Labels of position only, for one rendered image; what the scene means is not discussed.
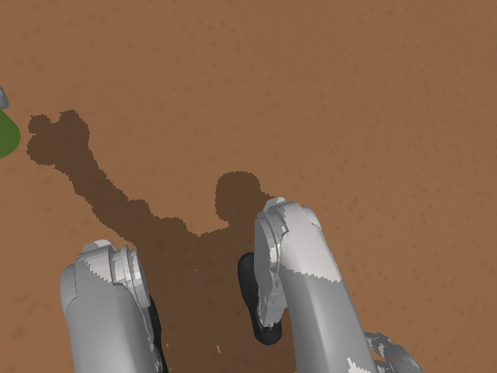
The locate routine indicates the right robot foot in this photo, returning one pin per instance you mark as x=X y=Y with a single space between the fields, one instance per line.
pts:
x=250 y=292

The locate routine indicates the tin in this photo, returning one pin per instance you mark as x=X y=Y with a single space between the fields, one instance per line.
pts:
x=9 y=135

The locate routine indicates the left robot foot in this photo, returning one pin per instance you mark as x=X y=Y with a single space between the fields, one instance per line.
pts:
x=156 y=326

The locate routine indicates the right robot hand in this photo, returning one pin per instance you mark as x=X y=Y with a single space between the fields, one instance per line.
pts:
x=398 y=360

